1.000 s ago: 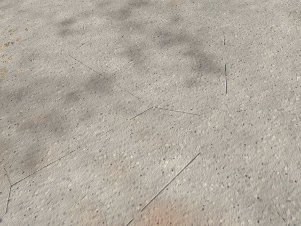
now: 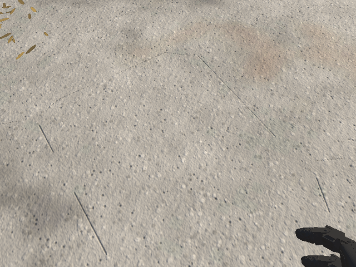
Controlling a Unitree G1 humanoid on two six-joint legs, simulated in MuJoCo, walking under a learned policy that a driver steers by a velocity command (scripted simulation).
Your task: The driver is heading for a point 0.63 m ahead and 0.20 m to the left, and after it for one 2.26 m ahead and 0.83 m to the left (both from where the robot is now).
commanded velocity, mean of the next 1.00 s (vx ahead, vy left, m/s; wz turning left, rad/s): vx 1.00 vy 0.00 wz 0.66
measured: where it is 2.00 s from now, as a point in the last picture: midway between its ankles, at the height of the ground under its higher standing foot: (96, 38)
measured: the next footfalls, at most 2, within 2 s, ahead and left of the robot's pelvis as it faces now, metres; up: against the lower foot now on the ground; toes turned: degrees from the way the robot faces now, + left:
left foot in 0.02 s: +0.23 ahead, +0.11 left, +0.00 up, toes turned +1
right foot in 0.44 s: +0.65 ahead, -0.03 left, +0.00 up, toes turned +21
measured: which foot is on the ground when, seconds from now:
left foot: up 0.00-0.00, down 0.02-0.46, up 0.48-0.86, down 0.88-1.00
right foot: down 0.00-0.04, up 0.06-0.42, down 0.44-0.86, up 0.88-1.00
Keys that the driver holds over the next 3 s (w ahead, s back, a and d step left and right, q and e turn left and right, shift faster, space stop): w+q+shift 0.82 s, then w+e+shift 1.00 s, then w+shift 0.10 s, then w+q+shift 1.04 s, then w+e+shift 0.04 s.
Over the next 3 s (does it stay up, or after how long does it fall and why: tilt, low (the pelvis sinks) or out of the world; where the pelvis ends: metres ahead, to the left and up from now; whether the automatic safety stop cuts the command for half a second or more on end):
stays up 2.65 0.85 0.00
